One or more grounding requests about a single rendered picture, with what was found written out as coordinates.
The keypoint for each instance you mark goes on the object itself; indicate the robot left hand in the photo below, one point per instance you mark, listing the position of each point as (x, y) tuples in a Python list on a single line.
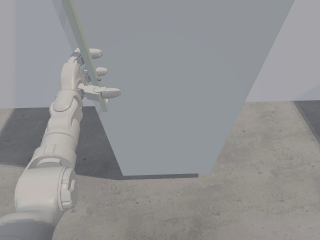
[(72, 78)]

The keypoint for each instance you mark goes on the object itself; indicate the handle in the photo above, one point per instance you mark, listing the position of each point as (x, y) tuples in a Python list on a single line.
[(76, 27)]

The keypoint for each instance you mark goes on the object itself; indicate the robot left forearm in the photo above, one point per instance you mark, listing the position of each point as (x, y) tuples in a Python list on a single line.
[(61, 136)]

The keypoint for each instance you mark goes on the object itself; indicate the fridge door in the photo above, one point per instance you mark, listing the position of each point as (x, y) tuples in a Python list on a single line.
[(184, 69)]

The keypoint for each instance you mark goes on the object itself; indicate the left robot upper arm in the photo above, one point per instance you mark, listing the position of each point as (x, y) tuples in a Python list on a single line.
[(43, 196)]

